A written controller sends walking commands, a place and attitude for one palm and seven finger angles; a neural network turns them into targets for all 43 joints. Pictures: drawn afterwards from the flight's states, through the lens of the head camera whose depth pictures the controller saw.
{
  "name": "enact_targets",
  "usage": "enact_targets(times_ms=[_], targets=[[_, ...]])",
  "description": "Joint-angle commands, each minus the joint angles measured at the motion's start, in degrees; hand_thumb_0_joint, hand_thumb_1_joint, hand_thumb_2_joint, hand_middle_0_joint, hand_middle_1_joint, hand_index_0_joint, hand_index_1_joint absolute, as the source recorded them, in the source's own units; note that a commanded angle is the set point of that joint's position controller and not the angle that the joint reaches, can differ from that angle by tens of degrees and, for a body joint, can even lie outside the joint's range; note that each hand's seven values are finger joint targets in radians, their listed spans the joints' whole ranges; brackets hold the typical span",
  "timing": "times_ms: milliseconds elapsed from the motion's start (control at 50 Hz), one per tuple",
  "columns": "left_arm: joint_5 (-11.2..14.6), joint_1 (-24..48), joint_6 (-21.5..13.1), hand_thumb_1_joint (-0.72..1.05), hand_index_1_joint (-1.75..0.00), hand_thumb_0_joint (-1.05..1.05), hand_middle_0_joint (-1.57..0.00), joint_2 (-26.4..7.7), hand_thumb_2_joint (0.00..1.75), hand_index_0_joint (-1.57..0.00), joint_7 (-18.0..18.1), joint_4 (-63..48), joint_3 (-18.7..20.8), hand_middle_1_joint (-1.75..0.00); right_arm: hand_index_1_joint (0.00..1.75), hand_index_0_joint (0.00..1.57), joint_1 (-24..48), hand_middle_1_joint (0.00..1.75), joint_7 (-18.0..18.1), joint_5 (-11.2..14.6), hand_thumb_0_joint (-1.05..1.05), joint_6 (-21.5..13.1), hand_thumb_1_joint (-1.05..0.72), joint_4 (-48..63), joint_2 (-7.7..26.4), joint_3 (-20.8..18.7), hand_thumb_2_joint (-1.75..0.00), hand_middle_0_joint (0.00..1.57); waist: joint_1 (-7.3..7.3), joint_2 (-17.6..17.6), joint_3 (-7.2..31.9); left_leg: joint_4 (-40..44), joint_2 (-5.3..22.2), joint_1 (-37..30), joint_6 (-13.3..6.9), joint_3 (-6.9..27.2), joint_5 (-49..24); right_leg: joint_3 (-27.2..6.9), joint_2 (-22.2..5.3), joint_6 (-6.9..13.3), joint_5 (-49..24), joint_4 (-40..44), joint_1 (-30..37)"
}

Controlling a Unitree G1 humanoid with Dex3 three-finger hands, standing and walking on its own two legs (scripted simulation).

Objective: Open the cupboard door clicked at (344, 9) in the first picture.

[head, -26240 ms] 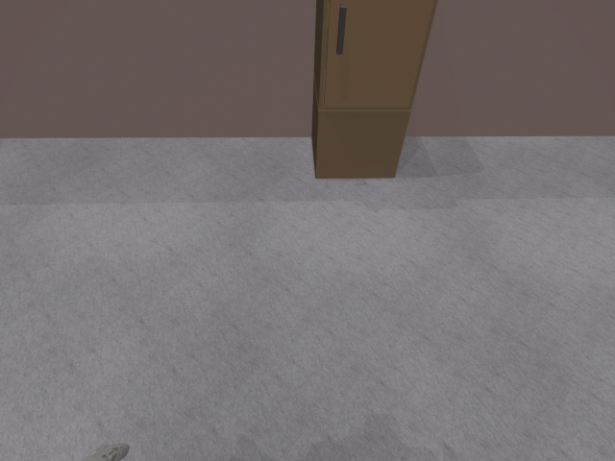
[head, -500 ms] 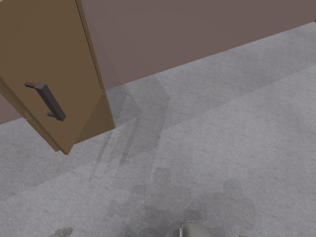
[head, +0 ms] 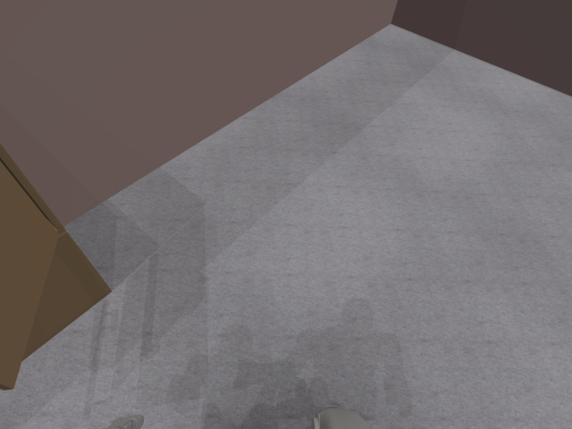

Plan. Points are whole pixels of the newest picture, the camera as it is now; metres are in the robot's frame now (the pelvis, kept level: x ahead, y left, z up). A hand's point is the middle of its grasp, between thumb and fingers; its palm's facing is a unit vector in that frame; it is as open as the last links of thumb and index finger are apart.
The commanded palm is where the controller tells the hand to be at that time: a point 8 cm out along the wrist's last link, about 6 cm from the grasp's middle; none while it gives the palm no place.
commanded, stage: walk to a spot facing it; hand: left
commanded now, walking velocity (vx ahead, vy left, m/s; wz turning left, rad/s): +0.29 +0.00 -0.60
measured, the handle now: out of the picture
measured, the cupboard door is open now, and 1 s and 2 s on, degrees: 48 48 48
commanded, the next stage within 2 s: turn to face it in 1.44 s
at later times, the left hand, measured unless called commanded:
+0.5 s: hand (236, 368) +0.24 +0.09 -0.16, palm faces -0.28 -0.94 -0.18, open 7.4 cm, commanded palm none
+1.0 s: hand (298, 225) +0.54 -0.01 -0.16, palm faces -0.46 -0.86 -0.21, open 7.4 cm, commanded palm none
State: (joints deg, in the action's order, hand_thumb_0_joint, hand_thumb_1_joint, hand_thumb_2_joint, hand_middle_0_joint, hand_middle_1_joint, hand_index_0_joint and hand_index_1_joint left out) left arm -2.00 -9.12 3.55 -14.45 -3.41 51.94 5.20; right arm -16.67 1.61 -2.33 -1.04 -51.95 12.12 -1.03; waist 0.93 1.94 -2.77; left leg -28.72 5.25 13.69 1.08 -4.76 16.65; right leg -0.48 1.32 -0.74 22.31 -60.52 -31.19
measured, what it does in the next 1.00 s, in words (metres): walks ahead, turning right: right foot, then left foot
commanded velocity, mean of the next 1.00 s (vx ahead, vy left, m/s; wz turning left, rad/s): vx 0.36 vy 0.00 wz -0.34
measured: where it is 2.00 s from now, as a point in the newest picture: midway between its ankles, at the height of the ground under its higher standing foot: (369, 294)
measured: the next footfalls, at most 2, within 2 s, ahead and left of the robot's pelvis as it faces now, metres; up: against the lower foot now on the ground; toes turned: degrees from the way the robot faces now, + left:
right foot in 0.24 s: +0.12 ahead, -0.17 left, +0.00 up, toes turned -16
left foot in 0.66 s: +0.40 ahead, +0.00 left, +0.00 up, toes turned -16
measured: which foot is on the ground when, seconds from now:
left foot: down 0.00-0.22, up 0.24-0.64, down 0.66-1.00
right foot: up 0.00-0.22, down 0.24-0.66, up 0.68-1.00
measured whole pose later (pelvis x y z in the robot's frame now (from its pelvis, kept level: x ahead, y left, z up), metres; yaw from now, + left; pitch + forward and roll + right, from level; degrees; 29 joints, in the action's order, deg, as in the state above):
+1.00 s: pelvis +0.36 -0.14 +0.00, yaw -27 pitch +1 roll +1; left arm -1.9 -8.3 0.0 -12.2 -3.0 55.8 4.1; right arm -23.2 0.5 -2.3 -2.7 -61.0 11.1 -2.0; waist 1.9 0.2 -3.0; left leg -21.5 4.2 3.6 2.2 -10.4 17.7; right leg 4.6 -4.5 1.1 11.9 -40.6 -29.1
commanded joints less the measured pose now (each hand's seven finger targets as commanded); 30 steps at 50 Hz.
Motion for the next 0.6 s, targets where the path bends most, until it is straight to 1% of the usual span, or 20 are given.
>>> enact_targets(times_ms=[0,40,60,120,140,160,180,200,220,240,260,280,300,340,380,460,520,540,560,580], targets=[[0.33,5.62,-2.54,0.9,-0.3,0.0,-0.2,-1.77,0.9,-0.2,-1.23,-6.47,0.14,-0.3,0.3,0.2,-4.3,0.3,0.52,0.05,0.0,-2.34,-0.9,1.84,9.9,-2.84,-0.9,0.2,0.64,-12.27,1.05,15.88,11.74,-8.37,-5.41,5.34,-2.07,2.62,-4.28,-0.82,-5.48,0.97,-7.97],[0.48,8.0,-2.8,0.9,-0.3,0.0,-0.2,-1.07,0.9,-0.2,-1.45,-7.2,-0.29,-0.3,0.3,0.2,-6.53,0.3,0.19,-0.05,0.0,-2.29,-0.9,0.98,10.21,-3.15,-0.9,0.2,1.87,-13.08,0.76,15.0,12.23,-9.96,-5.5,1.37,-4.67,5.01,-4.39,-0.58,-4.57,8.35,-5.88],[0.55,9.52,-2.83,0.9,-0.3,0.0,-0.2,-0.91,0.9,-0.2,-1.5,-7.38,-0.61,-0.3,0.3,0.2,-7.95,0.3,0.03,-0.14,0.0,-2.26,-0.9,0.29,10.47,-3.16,-0.9,0.2,2.63,-13.02,0.82,14.89,12.61,-9.39,-5.62,0.86,-5.87,5.86,-4.15,-0.31,-4.03,11.44,-3.85],[0.7,9.86,-3.04,0.9,-0.3,0.0,-0.2,-1.5,0.9,-0.2,-1.5,-7.18,-0.61,-0.3,0.3,0.2,-8.06,0.3,-0.42,-0.35,0.0,-2.02,-0.9,0.02,11.66,-3.56,-0.9,0.2,2.48,-12.76,0.17,13.02,15.12,-7.07,-5.59,-1.38,-6.42,8.3,-3.3,0.63,-1.66,19.57,3.87],[0.63,8.46,-3.22,0.9,-0.3,0.0,-0.2,-2.11,0.9,-0.2,-1.38,-6.83,-0.44,-0.3,0.3,0.2,-7.63,0.3,-0.63,-0.35,0.0,-1.93,-0.9,0.06,11.77,-3.64,-0.9,0.2,1.67,-12.83,0.95,10.5,15.08,-6.71,-4.95,-2.59,-6.5,8.82,-2.66,1.27,-1.41,22.64,7.67],[0.57,4.38,-3.4,0.9,-0.3,0.0,-0.2,-2.98,0.9,-0.2,-1.25,-5.28,-0.04,-0.3,0.3,0.2,-6.19,0.3,-0.62,-0.14,0.0,-1.85,-0.9,0.22,11.94,-3.56,-0.9,0.2,-0.79,-10.46,2.64,4.54,14.26,-3.79,-3.86,-4.62,-8.3,9.37,-1.48,2.17,-4.02,26.46,15.58],[0.41,-4.55,-4.02,0.9,-0.3,0.0,-0.2,-5.46,0.9,-0.2,-0.82,-2.25,0.74,-0.3,0.3,0.2,-4.62,0.3,-0.88,0.43,0.0,-1.91,-0.9,0.63,11.38,-3.43,-0.9,0.2,-5.21,-4.28,6.53,-8.19,10.62,2.49,-1.84,-8.5,-13.37,8.54,-0.26,4.2,-5.16,30.59,29.78],[-0.05,-15.12,-4.94,0.9,-0.3,0.0,-0.2,-13.14,0.9,-0.2,0.33,0.56,2.8,-0.3,0.3,0.2,-1.92,0.3,-1.55,1.87,0.0,-2.14,-0.9,3.17,7.28,-2.43,-0.9,0.2,-10.19,13.65,12.32,-28.34,3.91,20.67,1.21,-12.53,0.23,-15.28,-15.65,10.24,3.09,38.45,47.0],[1.28,-19.85,-4.76,0.9,-0.3,0.0,-0.2,-17.89,0.9,-0.2,1.47,2.19,3.79,-0.3,0.3,0.2,3.6,0.3,-1.37,1.98,0.0,-2.32,-0.9,6.29,6.16,-1.83,-0.9,0.2,-11.56,19.14,11.93,-42.52,-1.01,31.48,2.02,-4.36,20.54,-34.71,-25.59,14.78,-6.08,45.51,46.84],[1.56,-18.19,-4.78,0.9,-0.3,0.0,-0.2,-16.17,0.9,-0.2,2.41,1.75,3.52,-0.3,0.3,0.2,6.02,0.3,-1.25,1.83,0.0,-2.13,-0.9,6.46,8.12,-2.57,-0.9,0.2,-10.33,9.73,7.49,-46.44,1.68,34.75,1.42,3.45,15.87,-31.76,-25.02,16.25,-9.68,44.91,44.15],[1.65,-12.97,-4.93,0.9,-0.3,0.0,-0.2,-13.6,0.9,-0.2,2.82,0.66,2.69,-0.3,0.3,0.2,5.58,0.3,-1.47,1.89,0.0,-2.13,-0.9,5.48,7.36,-2.94,-0.9,0.2,-7.45,7.59,5.0,-45.7,4.6,33.6,1.78,4.01,10.68,-27.58,-23.23,16.16,-5.04,45.46,36.99],[1.44,-8.31,-5.19,0.9,-0.3,0.0,-0.2,-10.78,0.9,-0.2,3.0,-0.44,1.76,-0.3,0.3,0.2,5.74,0.3,-1.39,1.42,0.0,-1.76,-0.9,4.26,6.99,-3.06,-0.9,0.2,-4.62,5.9,2.91,-42.55,5.22,29.48,2.6,4.33,7.59,-22.37,-20.01,13.93,-8.25,45.86,29.57],[1.27,-5.09,-5.61,0.9,-0.3,0.0,-0.2,-8.81,0.9,-0.2,3.1,-1.24,1.13,-0.3,0.3,0.2,4.59,0.3,-1.45,1.0,0.0,-1.1,-0.9,3.05,6.48,-3.07,-0.9,0.2,-2.49,6.99,1.58,-39.02,5.29,25.28,3.12,4.15,5.23,-16.88,-17.77,12.71,-12.81,46.29,24.16],[0.82,-4.06,-6.5,0.9,-0.3,0.0,-0.2,-7.62,0.9,-0.2,3.1,-0.87,0.83,-0.3,0.3,0.2,2.37,0.3,-1.86,0.8,0.0,-0.48,-0.9,1.57,4.64,-3.06,-0.9,0.2,-0.48,6.95,2.13,-33.77,3.62,20.02,3.18,2.52,1.76,-11.55,-14.45,11.9,-18.97,46.26,20.81],[0.83,-4.96,-7.11,0.9,-0.3,0.0,-0.2,-7.5,0.9,-0.2,2.92,-0.08,0.93,-0.3,0.3,0.2,2.91,0.3,-2.24,0.85,0.0,-0.35,-0.9,1.64,4.01,-3.1,-0.9,0.2,-0.14,5.32,2.38,-29.33,2.56,19.4,3.31,1.83,-1.78,-10.49,-13.58,12.27,-19.4,46.59,20.83],[0.95,-8.15,-7.64,0.9,-0.3,0.0,-0.2,-7.23,0.9,-0.2,2.79,2.08,0.86,-0.3,0.3,0.2,8.48,0.3,-2.83,1.04,0.0,-0.99,-0.9,3.39,3.33,-3.07,-0.9,0.2,-1.65,3.58,1.29,-19.63,1.19,19.97,2.93,1.68,-5.43,-11.87,-13.31,12.49,-17.02,47.24,24.18],[0.86,-9.71,-7.64,0.9,-0.3,0.0,-0.2,-6.95,0.9,-0.2,3.0,3.23,0.67,-0.3,0.3,0.2,12.28,0.3,-2.86,1.26,0.0,-1.83,-0.9,4.8,3.06,-2.94,-0.9,0.2,-2.68,4.39,0.35,-11.4,-0.29,16.59,1.94,1.36,-4.45,-12.88,-14.04,11.79,-20.85,45.62,26.43],[0.74,-10.2,-7.6,0.9,-0.3,0.0,-0.2,-6.88,0.9,-0.2,3.2,3.73,0.69,-0.3,0.3,0.2,12.09,0.3,-2.79,1.28,0.0,-2.18,-0.9,4.77,3.07,-3.06,-0.9,0.2,-2.56,4.09,0.64,-8.15,-0.71,13.53,1.56,1.26,-3.8,-13.2,-14.19,11.35,-22.44,43.92,26.53],[0.92,-9.47,-7.52,0.9,-0.3,0.0,-0.2,-6.8,0.9,-0.2,3.29,3.71,0.81,-0.3,0.3,0.2,9.66,0.3,-2.54,1.2,0.0,-2.5,-0.9,3.89,3.5,-3.12,-0.9,0.2,-0.98,4.16,1.21,-4.34,-1.74,8.59,1.1,0.39,-5.1,-11.91,-12.98,10.57,-24.18,41.65,25.43],[1.17,-8.33,-7.48,0.9,-0.3,0.0,-0.2,-6.23,0.9,-0.2,3.32,3.64,0.8,-0.3,0.3,0.2,4.44,0.3,-2.06,0.97,0.0,-2.92,-0.9,1.95,4.93,-3.35,-0.9,0.2,1.7,1.47,2.79,-0.03,-2.74,-1.0,0.38,0.02,-7.24,-9.41,-10.67,9.16,-26.77,36.09,21.3]])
